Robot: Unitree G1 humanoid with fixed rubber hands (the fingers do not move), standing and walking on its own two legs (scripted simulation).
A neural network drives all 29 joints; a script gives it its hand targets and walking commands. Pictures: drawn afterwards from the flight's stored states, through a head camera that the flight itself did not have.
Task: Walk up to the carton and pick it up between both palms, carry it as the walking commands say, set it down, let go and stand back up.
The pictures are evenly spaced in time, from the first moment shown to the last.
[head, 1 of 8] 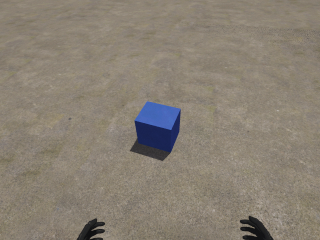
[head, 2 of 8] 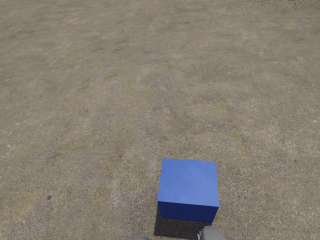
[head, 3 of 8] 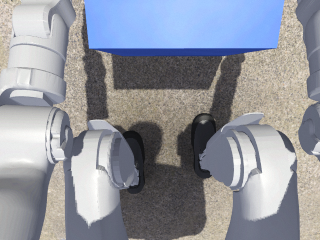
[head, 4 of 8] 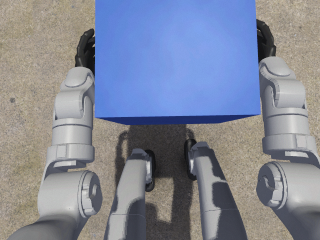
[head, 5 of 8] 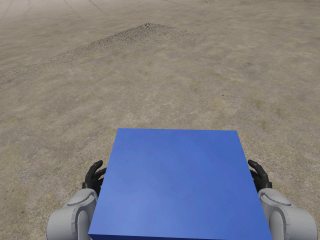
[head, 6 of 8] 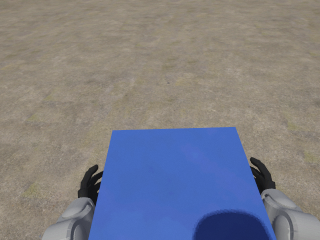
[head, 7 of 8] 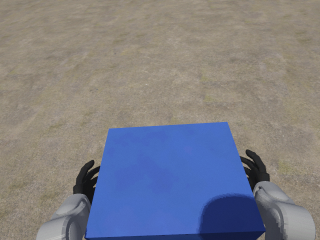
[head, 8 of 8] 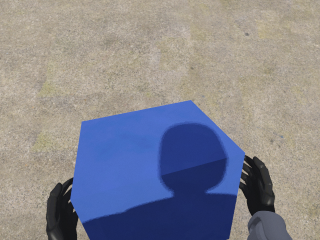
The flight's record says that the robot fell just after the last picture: yes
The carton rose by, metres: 0.67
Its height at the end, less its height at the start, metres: +0.36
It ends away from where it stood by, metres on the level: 11.19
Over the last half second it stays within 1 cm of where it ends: no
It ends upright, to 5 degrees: no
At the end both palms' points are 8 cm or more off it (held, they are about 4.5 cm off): no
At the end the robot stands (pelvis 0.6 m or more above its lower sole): no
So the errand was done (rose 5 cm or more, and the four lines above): no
